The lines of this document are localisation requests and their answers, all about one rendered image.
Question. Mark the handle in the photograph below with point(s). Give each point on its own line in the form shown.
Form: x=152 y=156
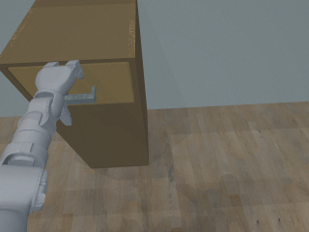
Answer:
x=82 y=98

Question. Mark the cabinet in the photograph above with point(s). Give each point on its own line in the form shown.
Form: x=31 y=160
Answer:
x=104 y=135

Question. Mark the robot left forearm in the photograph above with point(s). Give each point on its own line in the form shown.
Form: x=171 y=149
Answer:
x=32 y=137

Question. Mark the left robot upper arm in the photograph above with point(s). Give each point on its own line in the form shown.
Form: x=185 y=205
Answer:
x=22 y=192

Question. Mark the drawer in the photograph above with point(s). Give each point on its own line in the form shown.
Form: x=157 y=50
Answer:
x=113 y=81

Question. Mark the left robot hand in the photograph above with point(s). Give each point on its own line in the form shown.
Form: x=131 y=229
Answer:
x=60 y=79

